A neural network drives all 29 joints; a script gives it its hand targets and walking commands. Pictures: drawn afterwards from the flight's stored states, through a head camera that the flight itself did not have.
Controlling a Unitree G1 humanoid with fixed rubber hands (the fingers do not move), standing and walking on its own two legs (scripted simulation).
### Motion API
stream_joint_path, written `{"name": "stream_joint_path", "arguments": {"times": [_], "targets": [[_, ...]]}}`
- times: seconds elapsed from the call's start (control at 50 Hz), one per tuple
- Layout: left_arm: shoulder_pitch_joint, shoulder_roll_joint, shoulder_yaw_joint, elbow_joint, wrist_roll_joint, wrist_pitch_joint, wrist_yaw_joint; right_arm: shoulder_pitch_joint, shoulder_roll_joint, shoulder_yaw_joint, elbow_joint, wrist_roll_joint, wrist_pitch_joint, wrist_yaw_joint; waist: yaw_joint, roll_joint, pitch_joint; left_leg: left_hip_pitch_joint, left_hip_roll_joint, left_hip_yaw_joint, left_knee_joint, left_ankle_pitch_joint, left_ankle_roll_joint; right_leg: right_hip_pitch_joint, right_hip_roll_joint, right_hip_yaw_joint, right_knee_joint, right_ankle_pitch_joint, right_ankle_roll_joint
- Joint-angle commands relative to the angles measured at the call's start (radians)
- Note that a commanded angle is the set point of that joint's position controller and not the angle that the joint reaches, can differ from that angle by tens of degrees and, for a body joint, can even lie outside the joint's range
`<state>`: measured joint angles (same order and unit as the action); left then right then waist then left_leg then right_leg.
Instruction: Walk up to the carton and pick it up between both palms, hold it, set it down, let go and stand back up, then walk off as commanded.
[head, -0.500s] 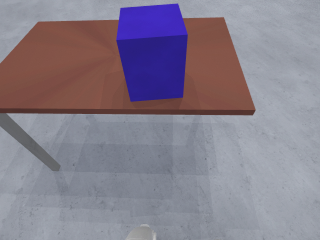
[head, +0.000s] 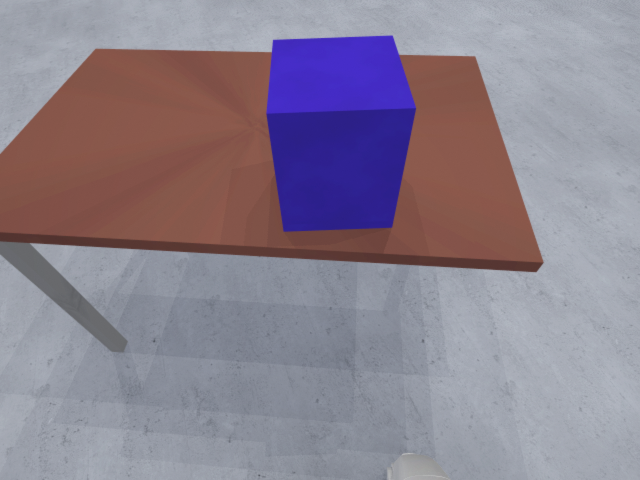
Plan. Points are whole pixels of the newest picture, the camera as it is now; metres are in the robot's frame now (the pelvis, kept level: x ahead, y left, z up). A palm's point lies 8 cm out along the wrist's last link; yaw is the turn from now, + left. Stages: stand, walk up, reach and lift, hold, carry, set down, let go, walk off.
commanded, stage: walk up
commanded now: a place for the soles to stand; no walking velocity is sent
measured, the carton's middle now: (335, 138) +0.64 -0.02 +0.04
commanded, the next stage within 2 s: none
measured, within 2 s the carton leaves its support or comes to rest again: neither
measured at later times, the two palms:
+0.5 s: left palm out of the picture +0.06 +0.27 -0.11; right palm out of the picture +0.04 -0.36 -0.13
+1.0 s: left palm out of the picture +0.07 +0.28 -0.12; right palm out of the picture +0.10 -0.33 -0.12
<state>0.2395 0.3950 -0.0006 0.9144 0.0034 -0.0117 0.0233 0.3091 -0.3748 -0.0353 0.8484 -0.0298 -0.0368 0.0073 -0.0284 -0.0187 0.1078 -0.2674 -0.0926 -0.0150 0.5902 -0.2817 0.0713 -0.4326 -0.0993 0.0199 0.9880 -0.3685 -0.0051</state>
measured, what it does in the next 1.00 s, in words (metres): steps on the spot: right foot, then left foot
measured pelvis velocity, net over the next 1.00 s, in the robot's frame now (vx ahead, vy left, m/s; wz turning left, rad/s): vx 0.00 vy -0.02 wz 0.00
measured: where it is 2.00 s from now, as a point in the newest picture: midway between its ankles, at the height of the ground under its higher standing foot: outside the picture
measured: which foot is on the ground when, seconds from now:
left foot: down 0.00-0.14, up 0.16-0.52, down 0.54-1.00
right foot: up 0.00-0.10, down 0.12-0.56, up 0.58-0.86, down 0.88-1.00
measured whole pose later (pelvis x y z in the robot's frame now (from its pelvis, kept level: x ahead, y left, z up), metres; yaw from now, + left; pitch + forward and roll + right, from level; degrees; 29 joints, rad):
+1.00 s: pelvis +0.00 -0.02 -0.01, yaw +0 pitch -2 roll +0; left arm 0.19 0.36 0.00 0.98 0.00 -0.04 0.02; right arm 0.09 -0.37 -0.04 0.95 -0.03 0.01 0.01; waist -0.02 0.01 0.11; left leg -0.32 -0.01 0.02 0.75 -0.45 0.03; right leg -0.35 -0.04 0.02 0.70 -0.32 0.03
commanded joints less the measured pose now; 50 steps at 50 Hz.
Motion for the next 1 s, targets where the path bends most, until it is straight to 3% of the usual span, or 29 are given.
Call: {"name": "stream_joint_path", "arguments": {"times": [0.0,0.02,0.04,0.06,0.08,0.1,0.12,0.14,0.22,0.38,0.42,0.46,0.48,0.5,0.52,0.54,0.56,0.58,0.62,0.72,0.76,0.8,0.84,0.86,0.88,0.9,0.94,0.96,0.98], "targets": [[-0.006,0.194,0.077,-0.061,0.002,-0.048,0.013,-0.019,-0.262,-0.089,-0.061,0.010,-0.005,-0.015,0.003,0.103,-0.122,0.121,0.302,-0.237,-0.099,0.530,0.134,0.035,0.026,-0.030,-0.285,-0.059,-0.006],[0.033,0.182,0.077,-0.042,0.001,-0.056,0.016,-0.060,-0.257,-0.083,-0.066,0.013,0.004,-0.011,0.033,0.092,-0.126,0.048,0.272,-0.182,-0.041,0.512,0.136,0.136,0.042,-0.050,-0.382,0.030,-0.011],[0.089,0.176,0.082,-0.012,0.002,-0.064,0.019,-0.094,-0.243,-0.074,-0.069,0.022,0.012,-0.008,0.066,0.068,-0.144,-0.007,0.239,-0.142,0.032,0.425,0.108,0.247,0.049,-0.056,-0.513,0.178,-0.014],[0.117,0.213,0.092,0.004,0.008,-0.071,0.025,-0.098,-0.194,-0.055,-0.073,0.035,0.016,-0.006,0.084,-0.008,-0.173,-0.048,0.185,-0.097,0.121,0.302,0.051,0.331,0.021,-0.013,-0.572,0.276,-0.030],[0.125,0.272,0.109,0.003,0.017,-0.076,0.029,-0.076,-0.148,-0.040,-0.081,0.041,0.019,-0.005,0.081,-0.160,-0.200,-0.161,0.106,-0.051,0.254,0.082,-0.004,0.393,-0.133,0.204,-0.604,0.373,-0.072],[0.070,0.304,0.110,-0.014,0.022,-0.075,0.030,-0.045,-0.135,-0.036,-0.071,0.029,0.030,-0.007,0.045,-0.211,-0.162,-0.273,0.039,-0.037,0.303,-0.247,-0.046,0.367,-0.250,0.423,-0.648,0.313,-0.127],[0.007,0.311,0.107,-0.035,0.022,-0.067,0.031,-0.020,-0.177,-0.052,-0.047,0.012,0.048,-0.009,0.027,-0.122,-0.140,-0.239,0.068,-0.087,0.373,-0.273,-0.046,0.270,-0.270,0.445,-0.679,0.054,-0.163],[-0.015,0.338,0.117,-0.039,0.021,-0.061,0.035,-0.016,-0.208,-0.061,-0.033,0.011,0.056,-0.006,0.039,-0.146,-0.108,-0.229,0.080,-0.099,0.399,-0.296,-0.043,0.187,-0.302,0.478,-0.695,-0.106,-0.211],[-0.060,0.280,0.112,-0.056,0.019,-0.058,0.026,-0.010,-0.217,-0.079,0.033,0.010,0.063,0.008,0.028,-0.172,-0.052,-0.227,0.103,-0.075,0.416,-0.177,-0.051,0.133,-0.177,0.327,-0.685,-0.196,-0.167],[-0.023,0.312,0.125,-0.059,0.030,-0.041,0.019,-0.080,-0.218,-0.080,0.049,0.002,0.064,0.010,0.064,-0.168,-0.071,-0.181,0.131,-0.032,0.258,-0.256,-0.062,0.137,-0.190,0.336,-0.643,-0.184,-0.200],[-0.055,0.314,0.121,-0.063,0.029,-0.033,0.015,-0.050,-0.218,-0.084,0.071,0.004,0.053,0.010,0.042,-0.170,-0.081,-0.093,0.132,-0.010,0.158,-0.238,-0.051,0.083,-0.194,0.293,-0.609,-0.104,-0.197],[-0.114,0.293,0.108,-0.071,0.021,-0.020,0.011,0.031,-0.213,-0.092,0.114,-0.001,0.040,0.008,-0.014,-0.140,-0.107,0.088,0.109,0.027,-0.032,-0.087,-0.038,-0.007,-0.145,0.183,-0.528,-0.051,-0.144],[-0.118,0.256,0.094,-0.074,0.016,-0.013,0.011,0.057,-0.236,-0.101,0.129,-0.011,0.035,0.003,-0.031,-0.069,-0.115,0.144,0.110,-0.022,-0.097,-0.082,-0.028,-0.052,-0.102,0.135,-0.433,-0.072,-0.105],[-0.110,0.200,0.079,-0.084,0.006,-0.007,0.012,0.051,-0.285,-0.107,0.124,-0.028,0.030,-0.004,-0.035,0.139,-0.097,0.110,0.239,-0.302,-0.275,-0.271,0.011,-0.125,0.004,0.056,-0.226,-0.154,-0.048],[-0.099,0.171,0.071,-0.078,0.001,-0.003,0.018,-0.066,-0.330,-0.107,0.079,-0.027,0.026,-0.007,-0.010,0.203,-0.024,0.018,0.356,-0.507,-0.395,-0.438,0.039,-0.198,0.121,-0.025,-0.093,-0.183,-0.006],[-0.107,0.213,0.087,-0.050,0.008,0.002,0.023,-0.120,-0.330,-0.098,0.057,-0.026,0.021,-0.010,-0.018,0.114,0.011,-0.076,0.381,-0.532,-0.411,-0.511,0.052,-0.162,0.112,0.076,-0.042,-0.163,-0.010],[-0.096,0.231,0.093,-0.036,0.005,0.004,0.019,-0.139,-0.313,-0.088,0.061,-0.018,0.014,-0.014,-0.007,0.087,0.035,-0.123,0.378,-0.499,-0.392,-0.471,0.051,-0.113,0.091,0.113,-0.039,-0.137,-0.016],[-0.069,0.226,0.091,-0.025,0.004,0.001,0.013,-0.163,-0.296,-0.084,0.057,-0.014,0.007,-0.017,0.015,0.093,0.035,-0.097,0.347,-0.430,-0.364,-0.395,0.027,-0.099,0.076,0.106,-0.066,-0.099,-0.022],[-0.041,0.214,0.087,-0.001,0.000,-0.006,0.003,-0.174,-0.267,-0.083,0.048,-0.012,-0.001,-0.016,0.021,0.134,-0.028,-0.006,0.301,-0.324,-0.295,-0.136,0.007,-0.063,0.084,0.079,-0.100,-0.079,-0.015],[-0.069,0.181,0.073,-0.007,-0.007,-0.020,0.018,-0.090,-0.253,-0.081,0.061,-0.001,0.003,-0.023,0.000,0.169,-0.146,0.197,0.323,-0.226,-0.100,0.567,0.052,-0.024,0.080,-0.001,-0.240,-0.139,-0.018],[-0.041,0.168,0.069,0.006,-0.007,-0.027,0.021,-0.109,-0.249,-0.077,0.055,0.011,0.013,-0.026,0.019,0.165,-0.178,0.196,0.305,-0.161,-0.026,0.677,0.058,0.048,0.078,-0.057,-0.344,-0.060,-0.023],[-0.002,0.175,0.072,0.029,0.000,-0.042,0.024,-0.154,-0.235,-0.072,0.043,0.028,0.028,-0.022,0.049,0.104,-0.207,0.101,0.253,-0.082,0.066,0.528,0.032,0.211,0.058,-0.042,-0.506,0.263,-0.036],[0.043,0.257,0.096,0.039,0.015,-0.053,0.034,-0.192,-0.192,-0.059,0.014,0.038,0.031,-0.020,0.066,-0.037,-0.243,-0.075,0.171,-0.015,0.201,0.304,-0.033,0.348,-0.089,0.194,-0.465,0.561,-0.119],[0.025,0.274,0.099,0.038,0.017,-0.056,0.035,-0.189,-0.173,-0.055,0.017,0.033,0.036,-0.018,0.052,-0.071,-0.217,-0.139,0.130,-0.006,0.232,0.097,-0.053,0.346,-0.179,0.337,-0.500,0.541,-0.176],[-0.005,0.295,0.095,0.031,0.017,-0.055,0.035,-0.185,-0.175,-0.056,0.032,0.024,0.045,-0.017,0.038,-0.104,-0.179,-0.140,0.109,-0.016,0.244,-0.204,-0.049,0.275,-0.242,0.400,-0.518,0.486,-0.247],[-0.043,0.305,0.094,0.020,0.022,-0.056,0.033,-0.158,-0.178,-0.059,0.046,0.018,0.047,-0.015,0.024,-0.156,-0.160,-0.130,0.122,-0.031,0.248,-0.280,-0.046,0.230,-0.259,0.423,-0.524,0.437,-0.267],[-0.107,0.283,0.086,0.006,0.022,-0.047,0.027,-0.141,-0.187,-0.065,0.077,0.018,0.042,-0.002,-0.008,-0.161,-0.120,-0.041,0.130,-0.026,0.106,-0.219,-0.032,0.107,-0.192,0.327,-0.527,0.280,-0.205],[-0.129,0.259,0.077,0.002,0.018,-0.043,0.023,-0.116,-0.196,-0.070,0.102,0.015,0.033,0.001,-0.030,-0.131,-0.124,0.038,0.142,-0.034,-0.005,-0.080,-0.026,0.057,-0.142,0.262,-0.495,0.268,-0.150],[-0.140,0.222,0.069,-0.005,0.011,-0.043,0.021,-0.109,-0.223,-0.078,0.116,0.011,0.024,-0.001,-0.032,-0.059,-0.145,0.092,0.194,-0.104,-0.081,0.039,-0.005,0.034,-0.070,0.181,-0.426,0.301,-0.093]]}}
